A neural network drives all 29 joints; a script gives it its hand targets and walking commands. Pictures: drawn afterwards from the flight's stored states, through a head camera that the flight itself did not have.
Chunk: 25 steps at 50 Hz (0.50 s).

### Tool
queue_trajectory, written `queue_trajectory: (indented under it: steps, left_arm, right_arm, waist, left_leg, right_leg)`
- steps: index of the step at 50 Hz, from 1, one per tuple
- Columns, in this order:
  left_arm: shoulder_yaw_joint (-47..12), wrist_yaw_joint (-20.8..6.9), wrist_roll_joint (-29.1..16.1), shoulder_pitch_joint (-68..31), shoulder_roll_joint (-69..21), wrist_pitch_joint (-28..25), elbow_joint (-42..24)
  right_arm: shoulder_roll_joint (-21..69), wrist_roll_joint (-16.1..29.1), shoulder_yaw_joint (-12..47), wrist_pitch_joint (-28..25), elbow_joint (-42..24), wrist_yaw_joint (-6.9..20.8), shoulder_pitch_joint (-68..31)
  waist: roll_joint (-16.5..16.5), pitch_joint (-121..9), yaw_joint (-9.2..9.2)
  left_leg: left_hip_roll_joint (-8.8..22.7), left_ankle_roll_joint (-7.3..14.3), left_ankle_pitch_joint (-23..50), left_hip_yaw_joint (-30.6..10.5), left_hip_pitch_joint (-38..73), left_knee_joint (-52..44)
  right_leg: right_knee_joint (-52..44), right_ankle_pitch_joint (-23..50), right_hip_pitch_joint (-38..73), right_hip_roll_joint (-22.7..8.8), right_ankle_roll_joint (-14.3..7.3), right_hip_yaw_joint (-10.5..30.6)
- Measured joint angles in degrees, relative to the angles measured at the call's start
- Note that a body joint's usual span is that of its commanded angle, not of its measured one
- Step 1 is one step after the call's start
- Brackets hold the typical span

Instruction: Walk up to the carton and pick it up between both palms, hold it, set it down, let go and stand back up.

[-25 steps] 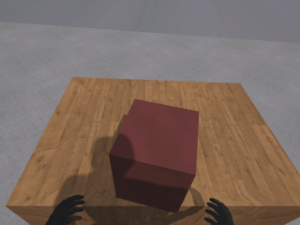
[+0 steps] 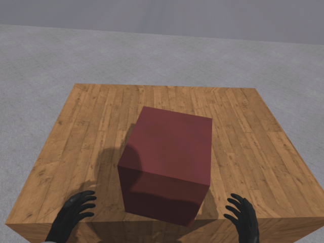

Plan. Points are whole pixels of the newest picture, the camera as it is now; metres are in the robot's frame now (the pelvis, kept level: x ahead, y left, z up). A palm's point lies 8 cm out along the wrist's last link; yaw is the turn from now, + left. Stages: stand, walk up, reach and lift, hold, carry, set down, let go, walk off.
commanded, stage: reach and lift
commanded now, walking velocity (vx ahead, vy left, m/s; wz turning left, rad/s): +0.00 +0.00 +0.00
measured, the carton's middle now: (167, 167) +0.36 -0.01 -0.02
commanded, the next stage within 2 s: none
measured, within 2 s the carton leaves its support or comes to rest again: neither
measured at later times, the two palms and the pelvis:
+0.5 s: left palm (70, 188) +0.25 +0.22 +0.06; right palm (253, 207) +0.22 -0.19 +0.05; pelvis +0.01 -0.01 +0.00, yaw -1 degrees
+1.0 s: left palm (78, 147) +0.32 +0.21 +0.11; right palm (260, 178) +0.27 -0.20 +0.10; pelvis +0.00 -0.01 +0.01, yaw -2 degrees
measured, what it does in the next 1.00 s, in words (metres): stands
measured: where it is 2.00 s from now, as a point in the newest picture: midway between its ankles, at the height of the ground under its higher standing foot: outside the picture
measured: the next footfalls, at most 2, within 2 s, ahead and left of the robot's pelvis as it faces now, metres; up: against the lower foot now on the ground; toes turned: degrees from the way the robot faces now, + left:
none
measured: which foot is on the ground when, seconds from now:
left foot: down 0.00-1.00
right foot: down 0.00-1.00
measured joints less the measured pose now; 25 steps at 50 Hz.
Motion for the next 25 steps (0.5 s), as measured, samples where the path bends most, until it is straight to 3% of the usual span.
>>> queue_trajectory:
  steps: [11, 25]
  left_arm:
    - [2.2, 1.0, -0.8, -3.0, -1.0, 9.4, -6.3]
    - [6.1, 0.4, -0.7, -8.4, -1.5, 19.0, -11.8]
  right_arm:
    - [-1.8, 1.0, -0.1, 13.1, -12.0, -1.2, 0.0]
    - [-4.6, 3.6, 0.8, 21.9, -20.6, -3.0, -3.7]
  waist:
    - [1.3, -0.5, 0.03]
    - [1.7, -0.5, -0.46]
  left_leg:
    - [-0.2, 0.1, 0.8, 1.0, 1.5, -2.8]
    - [-0.1, -0.4, 1.6, 1.2, 1.6, -5.0]
  right_leg:
    - [-2.6, 1.1, 1.0, -0.2, 0.2, 0.9]
    - [-3.8, 1.5, 0.5, 0.1, 0.0, 1.1]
